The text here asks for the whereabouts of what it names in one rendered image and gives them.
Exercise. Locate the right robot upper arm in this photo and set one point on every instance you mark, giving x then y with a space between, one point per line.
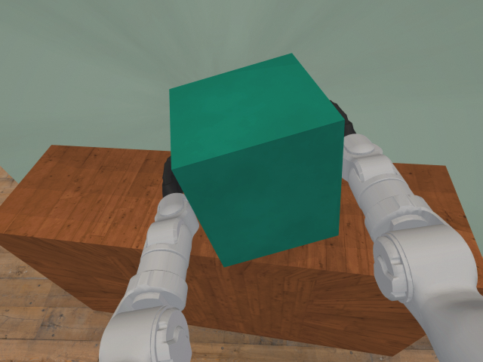
429 269

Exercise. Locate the left robot upper arm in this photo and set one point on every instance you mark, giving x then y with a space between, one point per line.
156 334

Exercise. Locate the right robot forearm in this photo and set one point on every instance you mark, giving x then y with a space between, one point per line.
382 193

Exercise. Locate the carton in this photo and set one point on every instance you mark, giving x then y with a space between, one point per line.
258 153

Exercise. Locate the right robot hand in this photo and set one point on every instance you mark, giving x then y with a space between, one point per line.
348 129

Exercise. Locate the pedestal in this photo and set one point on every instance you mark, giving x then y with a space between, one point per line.
80 218

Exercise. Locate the left robot forearm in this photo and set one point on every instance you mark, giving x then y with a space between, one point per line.
161 275

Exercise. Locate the left robot hand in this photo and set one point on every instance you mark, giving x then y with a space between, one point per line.
170 184

